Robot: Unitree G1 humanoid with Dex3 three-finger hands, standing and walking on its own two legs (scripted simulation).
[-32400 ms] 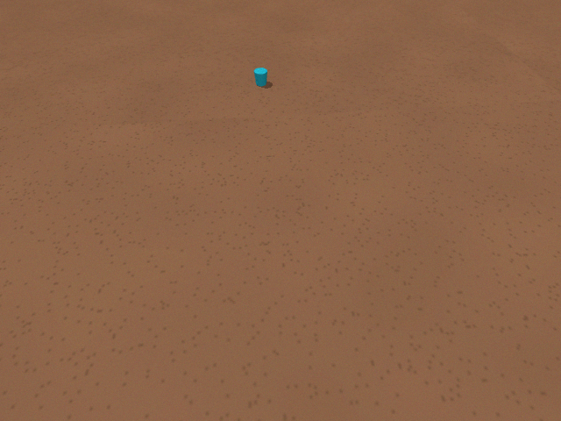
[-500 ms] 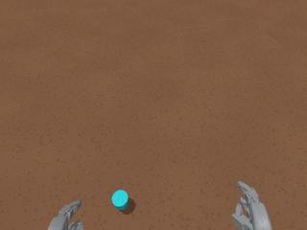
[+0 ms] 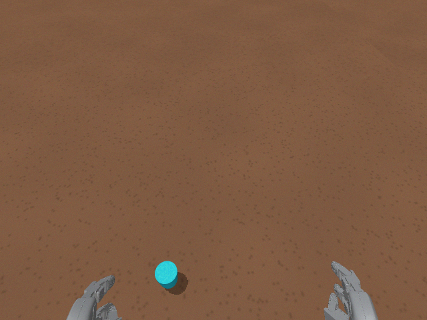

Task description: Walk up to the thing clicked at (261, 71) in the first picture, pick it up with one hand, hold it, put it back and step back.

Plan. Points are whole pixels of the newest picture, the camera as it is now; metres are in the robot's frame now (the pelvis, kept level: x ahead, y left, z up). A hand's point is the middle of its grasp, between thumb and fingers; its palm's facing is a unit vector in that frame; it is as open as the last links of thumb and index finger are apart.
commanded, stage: home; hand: left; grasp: from above
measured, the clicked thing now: (167, 276) +0.44 +0.20 -0.67
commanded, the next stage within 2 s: stand in 1.34 s
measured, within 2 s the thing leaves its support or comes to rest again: neither
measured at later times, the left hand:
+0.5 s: hand out of the picture +0.16 +0.18 -0.05, palm faces +0.04 -0.98 -0.20, open 7.4 cm
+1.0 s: hand (120, 315) +0.17 +0.18 -0.05, palm faces +0.04 -0.98 -0.20, open 7.4 cm
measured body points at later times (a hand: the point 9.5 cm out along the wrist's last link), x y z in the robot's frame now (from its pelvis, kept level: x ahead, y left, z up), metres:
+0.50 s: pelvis +0.00 +0.00 +0.00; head +0.01 +0.00 +0.45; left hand +0.16 +0.23 -0.03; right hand +0.16 -0.25 -0.06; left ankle +0.02 +0.13 -0.68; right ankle +0.01 -0.14 -0.68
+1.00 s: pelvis +0.01 +0.00 +0.00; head +0.03 +0.01 +0.45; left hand +0.17 +0.23 -0.03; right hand +0.17 -0.25 -0.06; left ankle +0.02 +0.13 -0.68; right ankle +0.01 -0.14 -0.68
